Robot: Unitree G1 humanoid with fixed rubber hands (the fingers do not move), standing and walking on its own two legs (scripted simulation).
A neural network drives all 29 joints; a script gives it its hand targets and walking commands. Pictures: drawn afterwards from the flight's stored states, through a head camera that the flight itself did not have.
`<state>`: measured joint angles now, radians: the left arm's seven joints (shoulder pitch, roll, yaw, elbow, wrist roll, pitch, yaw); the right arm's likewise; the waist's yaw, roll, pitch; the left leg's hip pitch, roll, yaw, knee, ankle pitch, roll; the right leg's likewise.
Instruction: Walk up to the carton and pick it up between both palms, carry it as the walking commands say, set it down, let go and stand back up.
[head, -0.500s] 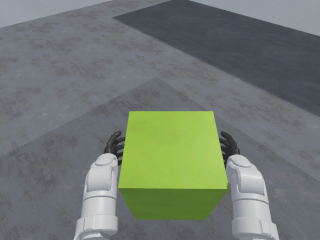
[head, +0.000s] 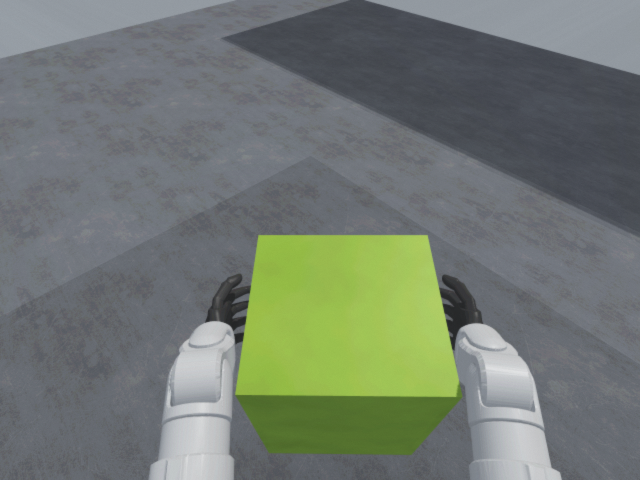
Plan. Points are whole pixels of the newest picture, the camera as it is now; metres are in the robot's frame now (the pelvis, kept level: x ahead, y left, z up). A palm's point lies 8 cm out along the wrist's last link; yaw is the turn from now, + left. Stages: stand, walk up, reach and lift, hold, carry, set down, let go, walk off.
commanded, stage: reach and lift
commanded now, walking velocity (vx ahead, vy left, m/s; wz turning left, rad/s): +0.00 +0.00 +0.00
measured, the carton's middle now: (341, 353) +0.28 +0.00 -0.03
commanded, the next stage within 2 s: hold in 0.14 s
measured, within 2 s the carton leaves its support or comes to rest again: neither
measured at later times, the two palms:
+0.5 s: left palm (219, 338) +0.26 +0.16 +0.04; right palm (468, 341) +0.26 -0.15 +0.04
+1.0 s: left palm (217, 336) +0.27 +0.16 +0.04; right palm (465, 340) +0.26 -0.15 +0.04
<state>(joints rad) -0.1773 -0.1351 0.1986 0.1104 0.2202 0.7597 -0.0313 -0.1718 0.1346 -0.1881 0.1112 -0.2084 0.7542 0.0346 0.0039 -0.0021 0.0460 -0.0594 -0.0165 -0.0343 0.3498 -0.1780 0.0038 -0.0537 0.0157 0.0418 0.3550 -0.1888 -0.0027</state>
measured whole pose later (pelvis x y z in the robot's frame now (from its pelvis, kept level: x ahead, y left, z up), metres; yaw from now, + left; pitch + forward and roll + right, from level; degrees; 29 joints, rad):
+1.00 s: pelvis -0.01 +0.00 +0.00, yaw +0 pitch -7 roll +0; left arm -0.18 -0.14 0.20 0.11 0.22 0.77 -0.03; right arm -0.18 0.14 -0.19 0.12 -0.22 0.76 0.04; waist 0.00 0.00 0.05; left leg -0.07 -0.02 -0.03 0.36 -0.17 0.01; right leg -0.07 0.01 0.05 0.37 -0.18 0.00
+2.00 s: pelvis +0.14 -0.01 -0.01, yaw +0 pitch +6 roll +2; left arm -0.08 -0.13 0.11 -0.37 0.07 1.17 0.11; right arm -0.10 0.13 -0.11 -0.34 -0.07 1.16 -0.08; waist 0.01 -0.05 -0.16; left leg -0.33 0.03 0.17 0.44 -0.20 0.02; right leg -0.15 -0.07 -0.06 0.49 -0.42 0.00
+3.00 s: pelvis +0.95 -0.04 +0.00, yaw -1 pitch +3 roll -1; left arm -0.09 -0.13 0.10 -0.37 0.09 1.17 0.09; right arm -0.07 0.13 -0.11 -0.36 -0.07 1.16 -0.08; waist -0.05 -0.01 -0.04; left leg -0.03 0.03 0.24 0.23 -0.25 0.03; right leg -0.65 -0.14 -0.11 0.89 -0.08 0.01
